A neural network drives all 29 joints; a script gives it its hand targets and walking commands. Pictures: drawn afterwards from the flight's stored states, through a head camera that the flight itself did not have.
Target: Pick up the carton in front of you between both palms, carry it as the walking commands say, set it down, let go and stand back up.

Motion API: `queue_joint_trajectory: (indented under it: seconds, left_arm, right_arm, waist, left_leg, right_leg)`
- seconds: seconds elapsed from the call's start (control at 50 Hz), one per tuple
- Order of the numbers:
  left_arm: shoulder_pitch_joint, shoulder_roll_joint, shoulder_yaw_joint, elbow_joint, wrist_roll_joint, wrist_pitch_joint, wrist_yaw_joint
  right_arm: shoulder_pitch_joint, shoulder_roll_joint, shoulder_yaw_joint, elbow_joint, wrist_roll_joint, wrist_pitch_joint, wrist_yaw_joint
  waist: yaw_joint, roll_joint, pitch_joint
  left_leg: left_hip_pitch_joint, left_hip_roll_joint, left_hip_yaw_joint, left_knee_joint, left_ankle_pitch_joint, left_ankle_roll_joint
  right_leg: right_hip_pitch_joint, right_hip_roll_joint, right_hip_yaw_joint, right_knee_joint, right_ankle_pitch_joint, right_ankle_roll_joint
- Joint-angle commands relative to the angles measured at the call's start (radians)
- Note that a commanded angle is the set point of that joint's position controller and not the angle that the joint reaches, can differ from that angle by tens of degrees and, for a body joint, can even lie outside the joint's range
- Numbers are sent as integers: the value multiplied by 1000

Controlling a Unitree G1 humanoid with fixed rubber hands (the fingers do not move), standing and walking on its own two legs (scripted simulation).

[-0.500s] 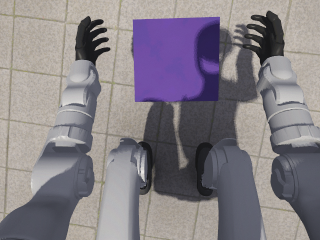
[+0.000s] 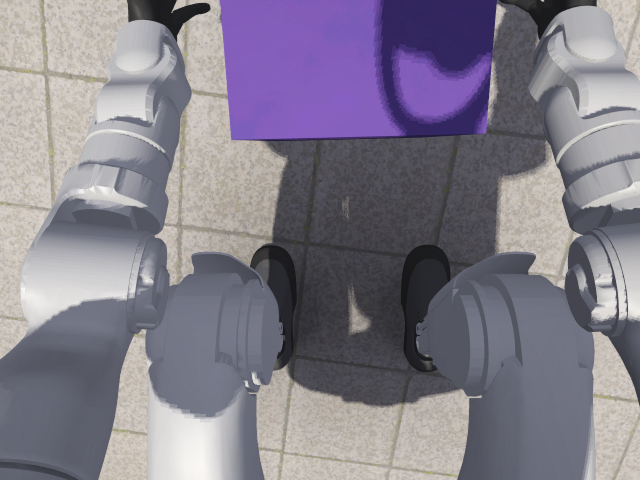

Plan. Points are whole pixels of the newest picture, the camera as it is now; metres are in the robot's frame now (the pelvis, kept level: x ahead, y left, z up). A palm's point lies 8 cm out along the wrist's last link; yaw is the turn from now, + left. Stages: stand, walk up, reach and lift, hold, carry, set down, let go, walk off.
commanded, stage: reach and lift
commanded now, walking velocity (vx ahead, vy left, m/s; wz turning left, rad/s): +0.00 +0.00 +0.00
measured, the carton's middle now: (351, 42) +0.52 +0.00 -0.24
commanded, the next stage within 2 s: none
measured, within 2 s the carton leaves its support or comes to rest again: leaves its support in 0.74 s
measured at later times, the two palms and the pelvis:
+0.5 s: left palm (188, 20) +0.53 +0.15 -0.17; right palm (526, 9) +0.53 -0.15 -0.17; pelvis +0.00 +0.00 +0.01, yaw +0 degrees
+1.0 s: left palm out of the picture +0.51 +0.15 -0.03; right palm out of the picture +0.51 -0.15 -0.03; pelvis +0.00 +0.00 +0.04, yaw +0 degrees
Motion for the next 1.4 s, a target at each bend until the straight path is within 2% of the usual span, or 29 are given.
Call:
queue_joint_trajectory:
  seconds: [0.0, 0.08, 0.18, 0.32, 0.4, 0.46, 0.52, 0.56, 0.62, 0.7, 0.74, 0.76, 0.84, 0.88, 0.96, 1.0, 1.06, 1.1, 1.14, 1.26, 1.38]
  left_arm:
    - [-188, 42, -10, -105, -18, -23, 1]
    - [-148, 35, 37, -52, 33, -23, -6]
    - [-148, 46, 83, -39, 82, -33, -5]
    - [-240, -81, -13, -67, 34, -41, -4]
    - [-253, -139, -10, -28, 54, -48, 4]
    - [-399, -420, -99, -53, 48, -51, -43]
    - [-549, -744, -143, -63, 78, -20, -130]
    - [-562, -859, -125, -85, 108, 1, -171]
    - [-598, -976, -135, -157, 102, 25, -209]
    - [-654, -1100, -228, -344, 20, 50, -208]
    - [-638, -1158, -265, -454, -9, 62, -192]
    - [-628, -1181, -264, -488, 0, 73, -189]
    - [-551, -1279, -244, -568, 82, 151, -219]
    - [-496, -1325, -218, -550, 119, 191, -243]
    - [-382, -1367, -75, -392, 258, 255, -282]
    - [-346, -1377, -8, -333, 323, 279, -296]
    - [-333, -1382, 47, -308, 379, 297, -307]
    - [-329, -1393, 57, -310, 394, 305, -309]
    - [-331, -1403, 40, -333, 394, 312, -313]
    - [-281, -1473, -70, -419, 348, 339, -326]
    - [-177, -1511, -160, -483, 315, 357, -328]
  right_arm:
    - [-174, -29, 13, -114, 27, -20, 1]
    - [-145, -24, -24, -70, -17, -20, 12]
    - [-145, -42, -65, -51, -65, -33, 9]
    - [-222, 75, 10, -58, -28, -45, 6]
    - [-237, 126, 11, -25, -52, -51, -2]
    - [-385, 405, 83, -33, -47, -53, 45]
    - [-536, 728, 127, -45, -84, -24, 130]
    - [-556, 838, 119, -74, -104, -2, 173]
    - [-585, 960, 131, -148, -96, 25, 210]
    - [-618, 1088, 219, -331, -29, 53, 210]
    - [-609, 1148, 259, -440, 5, 68, 194]
    - [-600, 1173, 261, -476, 3, 79, 192]
    - [-539, 1271, 239, -572, -76, 154, 228]
    - [-488, 1315, 212, -553, -120, 192, 248]
    - [-371, 1359, 70, -399, -260, 256, 288]
    - [-338, 1367, 10, -339, -323, 280, 301]
    - [-336, 1377, -36, -318, -372, 297, 314]
    - [-341, 1388, -36, -326, -380, 304, 316]
    - [-321, 1407, -24, -340, -382, 314, 319]
    - [-257, 1461, 62, -419, -353, 337, 325]
    - [-166, 1513, 165, -489, -304, 357, 333]
  waist:
    - [4, 7, -1427]
    - [11, 5, -1231]
    - [4, 1, -1169]
    - [-6, 8, -1202]
    - [0, 7, -1191]
    - [-6, 10, -1174]
    - [-6, 4, -1137]
    - [-7, 9, -1126]
    - [-9, 7, -1217]
    - [-6, 10, -1587]
    - [3, 7, -1802]
    - [7, 4, -1848]
    - [8, 0, -1826]
    - [4, -5, -1721]
    - [0, 3, -1391]
    - [6, 5, -1324]
    - [11, -4, -1343]
    - [17, -10, -1385]
    - [8, -16, -1438]
    - [-6, 8, -1583]
    - [3, 12, -1604]
  left_leg:
    - [704, -24, 46, -154, 333, -13]
    - [581, -27, 33, -173, 277, -15]
    - [536, -29, 24, -185, 249, -15]
    - [581, -43, 25, -204, 238, -10]
    - [595, -53, 24, -211, 232, -10]
    - [573, -69, 19, -210, 236, 4]
    - [535, -95, 30, -192, 197, 2]
    - [527, -110, 44, -180, 182, 0]
    - [562, -120, 62, -159, 232, 6]
    - [730, -127, 89, -140, 356, 1]
    - [854, -135, 102, -145, 428, -4]
    - [871, -140, 103, -154, 451, -4]
    - [834, -161, 106, -211, 397, -2]
    - [774, -164, 106, -253, 313, 2]
    - [612, -160, 92, -357, 108, 15]
    - [589, -160, 90, -405, 56, 19]
    - [623, -162, 85, -461, 42, 25]
    - [652, -164, 84, -494, 32, 26]
    - [704, -166, 86, -517, 72, 21]
    - [848, -172, 86, -590, 152, 5]
    - [977, -174, 73, -669, 218, -2]
  right_leg:
    - [712, 26, -34, -158, 338, 17]
    - [592, 26, -23, -168, 278, 20]
    - [550, 28, -17, -178, 253, 19]
    - [565, 39, -23, -198, 237, 16]
    - [595, 51, -24, -208, 220, 20]
    - [570, 72, -26, -204, 232, 10]
    - [559, 95, -34, -187, 198, 1]
    - [553, 107, -43, -176, 185, -1]
    - [582, 119, -59, -158, 231, -2]
    - [762, 131, -83, -135, 363, -4]
    - [860, 143, -99, -145, 420, 0]
    - [889, 147, -101, -153, 445, 2]
    - [847, 165, -105, -210, 386, 6]
    - [778, 169, -105, -250, 304, 5]
    - [598, 164, -87, -347, 105, -9]
    - [576, 163, -82, -394, 53, -12]
    - [600, 165, -80, -449, 33, -11]
    - [647, 167, -77, -483, 23, -8]
    - [699, 170, -77, -519, 56, -4]
    - [849, 175, -76, -589, 142, 0]
    - [968, 178, -65, -664, 210, 8]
